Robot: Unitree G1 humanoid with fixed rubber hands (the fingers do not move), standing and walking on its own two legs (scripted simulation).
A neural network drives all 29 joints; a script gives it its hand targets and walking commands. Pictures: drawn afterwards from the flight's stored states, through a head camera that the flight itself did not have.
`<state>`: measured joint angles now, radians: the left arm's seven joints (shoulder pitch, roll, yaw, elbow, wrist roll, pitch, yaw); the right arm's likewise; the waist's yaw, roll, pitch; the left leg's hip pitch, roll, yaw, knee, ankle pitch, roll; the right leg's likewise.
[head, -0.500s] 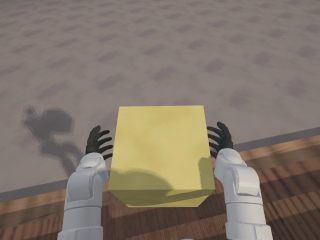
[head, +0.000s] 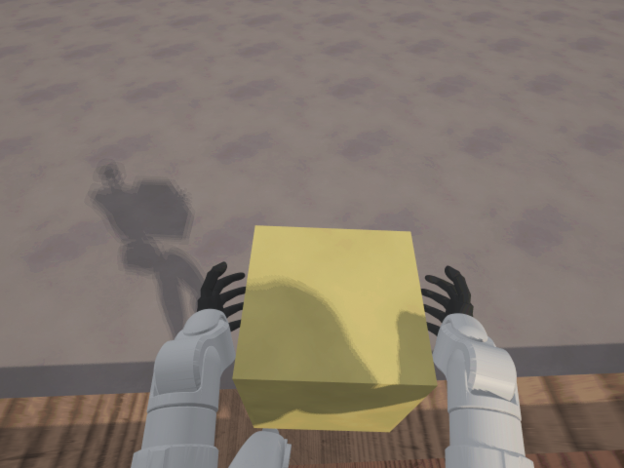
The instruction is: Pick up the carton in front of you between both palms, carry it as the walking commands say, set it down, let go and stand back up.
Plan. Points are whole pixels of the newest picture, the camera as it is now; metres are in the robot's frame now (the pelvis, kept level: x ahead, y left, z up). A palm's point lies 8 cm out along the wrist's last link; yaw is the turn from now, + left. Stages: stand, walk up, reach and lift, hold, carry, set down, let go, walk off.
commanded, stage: carry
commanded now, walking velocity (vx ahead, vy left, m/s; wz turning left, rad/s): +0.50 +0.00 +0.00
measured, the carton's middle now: (327, 336) +0.32 +0.03 -0.03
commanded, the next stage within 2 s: none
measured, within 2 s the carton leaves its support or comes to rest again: neither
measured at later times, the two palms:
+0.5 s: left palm (288, 197) +0.73 +0.15 -0.14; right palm (419, 205) +0.73 -0.16 -0.13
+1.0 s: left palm (304, 152) +1.17 +0.18 -0.32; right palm (392, 159) +1.18 -0.14 -0.33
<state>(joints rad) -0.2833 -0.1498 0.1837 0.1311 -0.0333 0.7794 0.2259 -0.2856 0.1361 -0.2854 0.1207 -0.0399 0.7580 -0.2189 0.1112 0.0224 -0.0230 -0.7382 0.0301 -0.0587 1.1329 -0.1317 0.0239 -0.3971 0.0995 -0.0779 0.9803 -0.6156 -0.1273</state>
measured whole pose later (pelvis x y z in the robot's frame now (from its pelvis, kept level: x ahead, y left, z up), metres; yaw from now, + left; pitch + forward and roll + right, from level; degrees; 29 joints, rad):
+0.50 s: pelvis +0.43 +0.00 -0.19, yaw +1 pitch +2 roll +2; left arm -0.24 -0.13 0.26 0.08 0.03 0.70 0.21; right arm -0.30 0.13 -0.17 0.12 0.05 0.72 -0.23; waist -0.08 -0.04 -0.05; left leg -0.24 -0.09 0.03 1.22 -0.75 0.04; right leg -0.55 0.00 -0.07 0.58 0.33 -0.06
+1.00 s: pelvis +0.85 +0.02 -0.38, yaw +1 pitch +5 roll +2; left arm -0.28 -0.07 0.16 0.05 -0.05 0.67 0.23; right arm -0.33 0.11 -0.18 0.09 0.01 0.69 -0.24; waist -0.02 0.01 -0.03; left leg -0.51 -0.08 0.10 0.62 -0.20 0.09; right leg -0.49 0.06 0.01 1.66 -0.66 -0.05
